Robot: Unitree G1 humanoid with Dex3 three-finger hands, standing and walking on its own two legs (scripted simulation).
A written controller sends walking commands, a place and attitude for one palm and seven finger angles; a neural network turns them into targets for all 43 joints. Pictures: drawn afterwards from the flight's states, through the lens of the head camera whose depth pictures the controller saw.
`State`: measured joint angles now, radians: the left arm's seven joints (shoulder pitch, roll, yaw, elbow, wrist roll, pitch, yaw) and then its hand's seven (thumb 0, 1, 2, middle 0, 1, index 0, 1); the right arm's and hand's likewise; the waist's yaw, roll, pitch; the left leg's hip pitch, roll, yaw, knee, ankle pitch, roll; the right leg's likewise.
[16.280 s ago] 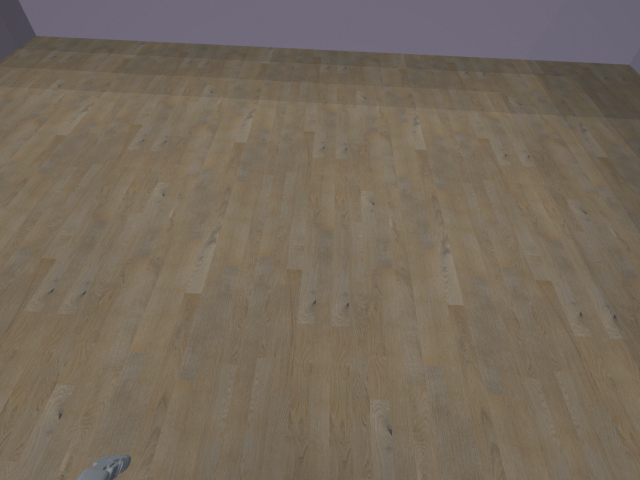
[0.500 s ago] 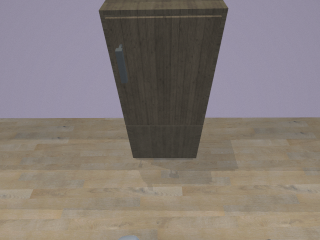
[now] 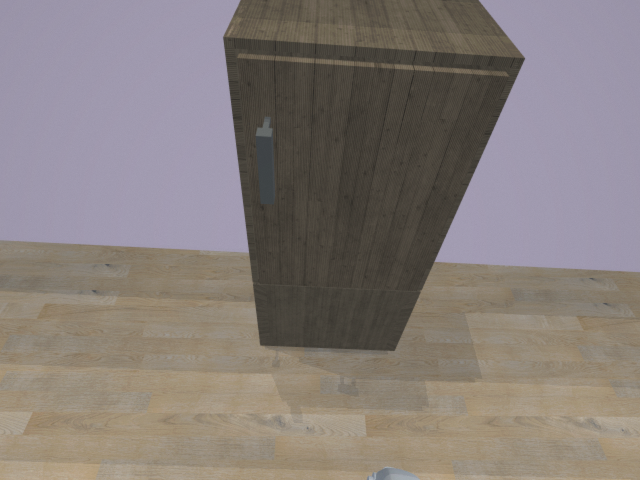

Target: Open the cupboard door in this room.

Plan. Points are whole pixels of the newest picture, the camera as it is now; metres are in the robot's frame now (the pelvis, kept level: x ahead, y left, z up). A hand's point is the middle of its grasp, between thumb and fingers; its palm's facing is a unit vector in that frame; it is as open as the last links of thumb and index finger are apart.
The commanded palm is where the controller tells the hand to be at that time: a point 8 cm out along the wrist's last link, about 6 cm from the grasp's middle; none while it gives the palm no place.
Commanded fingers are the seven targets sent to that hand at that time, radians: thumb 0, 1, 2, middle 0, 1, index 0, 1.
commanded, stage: come to a stop and stand still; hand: left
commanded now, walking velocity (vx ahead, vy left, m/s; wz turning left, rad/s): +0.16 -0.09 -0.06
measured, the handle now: (267, 161) +0.62 +0.14 +0.05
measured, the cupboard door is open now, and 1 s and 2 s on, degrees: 0 0 0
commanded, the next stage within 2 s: look again from close up in 1.68 s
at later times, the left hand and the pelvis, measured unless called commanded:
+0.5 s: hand out of the picture +0.14 +0.15 -0.17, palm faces +0.04 -0.97 -0.26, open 7.2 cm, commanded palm none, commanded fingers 0.00 0.90 0.90 -0.20 -0.30 -0.20 -0.30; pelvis +0.05 -0.04 -0.01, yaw +1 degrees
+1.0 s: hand out of the picture +0.00 +0.19 -0.18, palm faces +0.00 -0.98 -0.18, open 7.4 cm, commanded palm none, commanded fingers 0.00 0.90 0.90 -0.20 -0.30 -0.20 -0.30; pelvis +0.02 +0.00 +0.00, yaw -1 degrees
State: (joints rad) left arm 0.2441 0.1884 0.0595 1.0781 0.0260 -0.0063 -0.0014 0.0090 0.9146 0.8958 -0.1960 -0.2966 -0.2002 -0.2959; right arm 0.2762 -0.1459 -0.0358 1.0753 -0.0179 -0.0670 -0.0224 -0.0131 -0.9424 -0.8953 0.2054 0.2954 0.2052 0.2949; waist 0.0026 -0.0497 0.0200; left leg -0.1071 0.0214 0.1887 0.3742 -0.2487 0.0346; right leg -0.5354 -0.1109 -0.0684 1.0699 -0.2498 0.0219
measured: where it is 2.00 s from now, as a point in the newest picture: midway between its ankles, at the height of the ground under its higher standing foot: outside the picture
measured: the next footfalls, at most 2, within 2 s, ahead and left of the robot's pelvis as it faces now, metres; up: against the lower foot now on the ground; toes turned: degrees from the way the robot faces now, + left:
right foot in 0.20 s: +0.18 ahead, -0.15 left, +0.00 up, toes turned -8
left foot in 0.64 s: +0.04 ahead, +0.11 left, +0.00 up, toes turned +2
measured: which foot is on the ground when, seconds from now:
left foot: down 0.00-0.22, up 0.24-0.62, down 0.64-1.00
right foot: up 0.00-0.18, down 0.20-0.66, up 0.68-1.00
